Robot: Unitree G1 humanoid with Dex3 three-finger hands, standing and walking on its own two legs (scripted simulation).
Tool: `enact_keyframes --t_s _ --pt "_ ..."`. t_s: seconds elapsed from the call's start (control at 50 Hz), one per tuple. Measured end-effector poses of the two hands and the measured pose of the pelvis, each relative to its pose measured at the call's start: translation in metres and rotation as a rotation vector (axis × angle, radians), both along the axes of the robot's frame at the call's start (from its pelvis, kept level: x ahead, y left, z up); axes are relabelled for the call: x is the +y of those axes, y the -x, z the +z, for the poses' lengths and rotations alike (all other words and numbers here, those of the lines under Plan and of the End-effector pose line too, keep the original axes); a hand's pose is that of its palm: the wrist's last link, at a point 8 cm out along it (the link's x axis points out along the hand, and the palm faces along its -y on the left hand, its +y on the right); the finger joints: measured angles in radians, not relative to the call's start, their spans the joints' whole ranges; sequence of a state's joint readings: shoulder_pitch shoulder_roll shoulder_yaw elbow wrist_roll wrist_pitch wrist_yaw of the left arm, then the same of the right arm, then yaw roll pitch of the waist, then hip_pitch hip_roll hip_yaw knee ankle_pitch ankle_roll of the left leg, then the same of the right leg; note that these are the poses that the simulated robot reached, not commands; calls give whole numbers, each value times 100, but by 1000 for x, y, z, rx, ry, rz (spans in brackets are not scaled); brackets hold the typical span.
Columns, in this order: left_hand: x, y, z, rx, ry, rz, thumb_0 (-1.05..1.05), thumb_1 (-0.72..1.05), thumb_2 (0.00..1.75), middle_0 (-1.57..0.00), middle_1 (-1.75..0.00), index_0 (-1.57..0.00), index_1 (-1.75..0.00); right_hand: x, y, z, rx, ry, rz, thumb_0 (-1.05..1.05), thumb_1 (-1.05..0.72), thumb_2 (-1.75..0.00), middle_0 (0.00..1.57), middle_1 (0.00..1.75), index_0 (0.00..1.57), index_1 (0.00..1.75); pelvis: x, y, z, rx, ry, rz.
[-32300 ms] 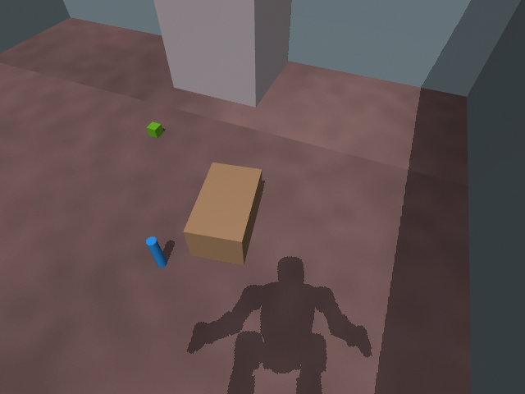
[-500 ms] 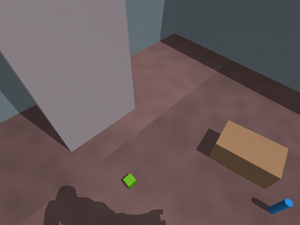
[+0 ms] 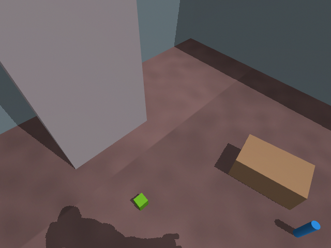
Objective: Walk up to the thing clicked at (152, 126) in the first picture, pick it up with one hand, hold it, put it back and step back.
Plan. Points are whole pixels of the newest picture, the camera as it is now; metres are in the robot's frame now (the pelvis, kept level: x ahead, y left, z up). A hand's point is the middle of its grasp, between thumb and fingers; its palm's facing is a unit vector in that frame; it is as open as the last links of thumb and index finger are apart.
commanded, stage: stand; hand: left
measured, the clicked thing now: (141, 201) +0.47 +0.16 -0.75
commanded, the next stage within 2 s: none
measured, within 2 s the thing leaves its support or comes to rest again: neither
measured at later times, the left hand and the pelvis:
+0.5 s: hand out of the picture +0.07 +0.25 -0.16, palm faces -0.02 -0.94 -0.34, open 7.4 cm; pelvis +0.00 +0.00 +0.00, yaw +0 degrees
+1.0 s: hand out of the picture +0.07 +0.26 -0.16, palm faces -0.02 -0.94 -0.34, open 7.4 cm; pelvis +0.00 +0.00 +0.00, yaw +0 degrees
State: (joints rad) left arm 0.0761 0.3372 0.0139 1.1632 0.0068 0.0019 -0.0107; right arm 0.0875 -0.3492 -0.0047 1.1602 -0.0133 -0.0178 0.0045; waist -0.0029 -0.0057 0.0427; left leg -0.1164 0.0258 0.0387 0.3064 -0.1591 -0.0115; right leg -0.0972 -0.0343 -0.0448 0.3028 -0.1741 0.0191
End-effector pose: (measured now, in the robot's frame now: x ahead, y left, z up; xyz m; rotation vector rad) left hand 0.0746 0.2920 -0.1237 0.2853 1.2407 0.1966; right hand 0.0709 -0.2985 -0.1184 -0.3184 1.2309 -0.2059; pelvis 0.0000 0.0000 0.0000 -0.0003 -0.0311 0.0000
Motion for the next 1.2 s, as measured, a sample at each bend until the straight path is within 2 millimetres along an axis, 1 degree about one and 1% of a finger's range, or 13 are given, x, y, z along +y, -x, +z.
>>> enact_keyframes --t_s 0.24,0.56,0.84,1.06,1.2 --pt "5 -1 5 -12 -23 -12 0 91 90 -20 -30 -21 -30 4 1 -4 6 -17 6 0 -91 -90 21 30 21 30 0 1 0 -3 1 2" --pt "6 10 4 2 -23 -6 1 91 90 -20 -30 -21 -30 4 0 -2 -1 -14 18 0 -91 -90 21 30 21 30 0 2 0 -5 1 4" --pt "7 15 3 8 -23 -5 1 91 90 -20 -30 -21 -30 4 2 -2 3 -12 20 0 -91 -90 21 30 21 30 1 2 0 -6 1 6" --pt "7 14 3 13 -24 -3 1 91 90 -20 -30 -21 -30 4 3 -3 18 -12 21 0 -91 -90 21 30 21 30 1 0 0 -1 1 9" --pt "8 11 4 6 -26 -1 1 91 90 -20 -30 -21 -30 4 -1 -3 11 -10 25 0 -91 -90 21 30 21 30 1 -2 0 -3 -1 10"
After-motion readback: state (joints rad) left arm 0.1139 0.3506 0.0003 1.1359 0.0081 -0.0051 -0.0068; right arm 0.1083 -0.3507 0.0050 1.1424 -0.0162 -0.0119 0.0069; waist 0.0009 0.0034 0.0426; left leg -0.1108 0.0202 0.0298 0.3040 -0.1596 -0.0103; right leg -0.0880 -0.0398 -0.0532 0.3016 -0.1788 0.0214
